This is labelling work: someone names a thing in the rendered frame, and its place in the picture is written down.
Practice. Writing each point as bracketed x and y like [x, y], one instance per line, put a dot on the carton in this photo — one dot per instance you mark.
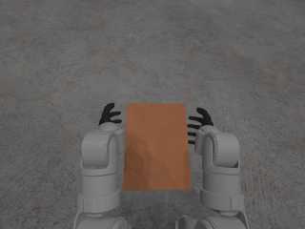
[157, 147]

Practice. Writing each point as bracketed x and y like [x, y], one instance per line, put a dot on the left robot hand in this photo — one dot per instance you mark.
[107, 114]

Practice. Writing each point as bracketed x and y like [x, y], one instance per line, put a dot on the right robot thigh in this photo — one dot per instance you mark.
[184, 223]

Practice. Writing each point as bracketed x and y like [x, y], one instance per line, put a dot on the robot right forearm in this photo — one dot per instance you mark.
[220, 189]

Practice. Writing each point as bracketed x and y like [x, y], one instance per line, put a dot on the left robot thigh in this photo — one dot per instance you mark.
[127, 224]

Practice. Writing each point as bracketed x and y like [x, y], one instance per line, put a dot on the right robot hand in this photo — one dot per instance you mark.
[207, 120]

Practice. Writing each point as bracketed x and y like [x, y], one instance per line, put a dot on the right robot upper arm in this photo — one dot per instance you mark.
[219, 222]

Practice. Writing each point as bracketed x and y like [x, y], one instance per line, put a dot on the robot thigh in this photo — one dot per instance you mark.
[127, 224]
[184, 223]

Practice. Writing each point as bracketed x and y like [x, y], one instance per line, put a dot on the left robot upper arm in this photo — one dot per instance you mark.
[101, 223]

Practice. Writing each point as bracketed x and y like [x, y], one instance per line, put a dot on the robot left forearm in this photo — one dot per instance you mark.
[99, 166]

